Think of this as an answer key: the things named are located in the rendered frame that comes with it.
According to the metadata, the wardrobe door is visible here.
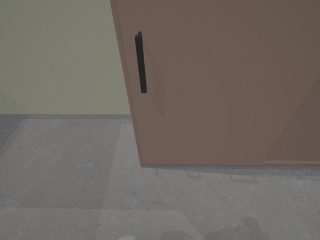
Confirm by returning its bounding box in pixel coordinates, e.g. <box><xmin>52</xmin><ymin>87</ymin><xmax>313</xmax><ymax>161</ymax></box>
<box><xmin>265</xmin><ymin>76</ymin><xmax>320</xmax><ymax>161</ymax></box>
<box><xmin>116</xmin><ymin>0</ymin><xmax>320</xmax><ymax>165</ymax></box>

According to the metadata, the handle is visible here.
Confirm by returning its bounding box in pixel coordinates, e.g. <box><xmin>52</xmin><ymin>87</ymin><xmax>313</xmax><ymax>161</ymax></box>
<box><xmin>135</xmin><ymin>31</ymin><xmax>147</xmax><ymax>93</ymax></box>

